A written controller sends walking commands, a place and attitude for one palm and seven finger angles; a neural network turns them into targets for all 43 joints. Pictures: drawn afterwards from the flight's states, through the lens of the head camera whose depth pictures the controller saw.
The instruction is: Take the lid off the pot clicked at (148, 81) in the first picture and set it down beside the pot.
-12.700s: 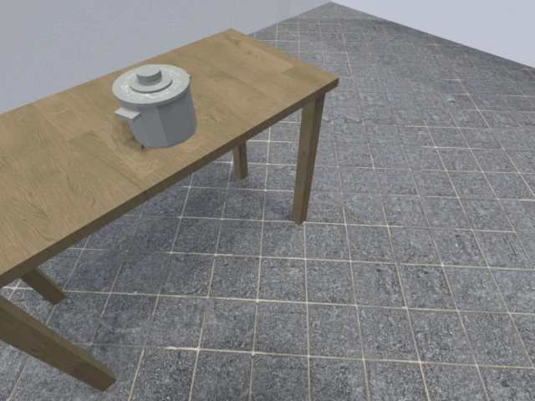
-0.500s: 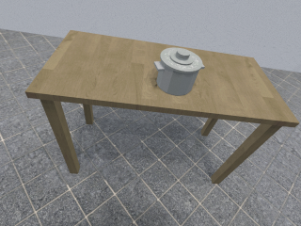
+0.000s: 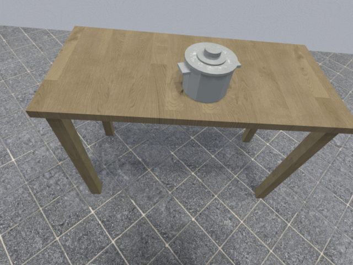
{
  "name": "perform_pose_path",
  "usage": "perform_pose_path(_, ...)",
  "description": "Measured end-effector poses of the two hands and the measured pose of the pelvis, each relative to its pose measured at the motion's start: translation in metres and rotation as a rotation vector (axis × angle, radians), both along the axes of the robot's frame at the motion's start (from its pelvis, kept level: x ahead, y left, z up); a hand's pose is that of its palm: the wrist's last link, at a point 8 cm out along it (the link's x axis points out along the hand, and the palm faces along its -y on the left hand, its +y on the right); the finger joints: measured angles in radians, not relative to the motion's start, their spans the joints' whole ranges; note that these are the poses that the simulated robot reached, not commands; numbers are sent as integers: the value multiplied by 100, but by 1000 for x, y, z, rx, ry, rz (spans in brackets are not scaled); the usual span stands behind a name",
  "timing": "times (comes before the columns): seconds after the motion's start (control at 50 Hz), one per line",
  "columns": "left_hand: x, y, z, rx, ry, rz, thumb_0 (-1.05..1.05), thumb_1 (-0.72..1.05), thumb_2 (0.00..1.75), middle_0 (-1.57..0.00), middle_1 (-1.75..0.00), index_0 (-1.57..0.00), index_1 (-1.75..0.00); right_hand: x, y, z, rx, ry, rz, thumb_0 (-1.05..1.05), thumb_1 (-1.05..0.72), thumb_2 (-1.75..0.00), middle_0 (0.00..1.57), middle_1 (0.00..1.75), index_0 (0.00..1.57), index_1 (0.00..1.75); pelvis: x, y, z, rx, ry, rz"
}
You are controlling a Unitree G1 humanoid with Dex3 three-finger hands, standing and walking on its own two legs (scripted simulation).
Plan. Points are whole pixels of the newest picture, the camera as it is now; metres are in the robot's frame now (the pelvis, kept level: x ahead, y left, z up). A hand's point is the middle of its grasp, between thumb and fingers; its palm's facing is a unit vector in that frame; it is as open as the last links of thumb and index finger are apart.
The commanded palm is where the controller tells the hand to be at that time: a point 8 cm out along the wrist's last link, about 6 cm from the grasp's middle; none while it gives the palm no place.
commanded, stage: look again from close up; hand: left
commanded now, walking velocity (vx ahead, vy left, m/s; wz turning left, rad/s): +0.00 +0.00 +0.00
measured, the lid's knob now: (212, 50) +0.69 -0.09 +0.11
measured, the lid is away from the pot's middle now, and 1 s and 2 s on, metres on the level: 0.00 0.00 0.00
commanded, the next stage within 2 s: shuffle to correct the standing spot in 1.12 s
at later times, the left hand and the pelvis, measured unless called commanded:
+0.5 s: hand out of the picture +0.02 +0.11 -0.18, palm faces +0.03 -0.98 -0.17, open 7.4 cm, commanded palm none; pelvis +0.02 -0.06 -0.01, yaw -1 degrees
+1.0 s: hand out of the picture +0.04 +0.10 -0.18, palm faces +0.05 -0.98 -0.18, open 7.4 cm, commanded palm none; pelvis +0.03 -0.07 -0.01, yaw -1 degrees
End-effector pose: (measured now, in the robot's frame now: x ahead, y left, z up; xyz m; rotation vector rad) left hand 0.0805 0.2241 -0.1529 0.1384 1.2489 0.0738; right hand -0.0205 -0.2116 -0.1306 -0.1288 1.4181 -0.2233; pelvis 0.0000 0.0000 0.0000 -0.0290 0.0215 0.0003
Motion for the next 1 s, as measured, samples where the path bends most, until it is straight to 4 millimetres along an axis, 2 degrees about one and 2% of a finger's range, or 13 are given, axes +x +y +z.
perform_pose_path(0.08, -3, -16, -3, 19, -13, 8, 1, 91, 89, -20, -30, -20, -30, -4, -13, -14, 32, 17, -15, 0, -91, -90, 20, 30, 20, 30, 1, -16, -8, 41, -5, -11)
perform_pose_path(0.16, -15, -27, 3, 43, 9, 15, 0, 93, 89, -20, -30, -20, -30, 0, -24, -20, 54, 15, -15, 0, -91, -90, 20, 30, 20, 30, 4, -26, -7, 27, -20, -10)
perform_pose_path(0.4, -53, -54, 3, 44, 94, 58, 1, 92, 89, -20, -30, -20, -30, 34, -60, -21, 39, -30, 25, 0, -92, -90, 20, 30, 20, 30, 17, -53, -7, 32, -32, -16)
perform_pose_path(0.52, -64, -70, 0, 22, 127, 73, 1, 91, 89, -20, -30, -20, -30, 51, -72, -19, 23, -53, 42, 0, -92, -90, 20, 30, 20, 30, 23, -61, -7, 34, -33, -16)
perform_pose_path(0.72, -64, -80, -1, 12, 136, 87, 1, 91, 89, -20, -30, -20, -30, 65, -80, -18, 13, -64, 57, 0, -93, -90, 20, 30, 20, 30, 29, -68, -6, 35, -32, -12)
perform_pose_path(1.0, -47, -73, 0, 33, 109, 85, 1, 91, 89, -20, -30, -20, -30, 57, -76, -19, 20, -34, 46, 1, -93, -90, 20, 30, 20, 30, 35, -68, -6, 37, -34, -10)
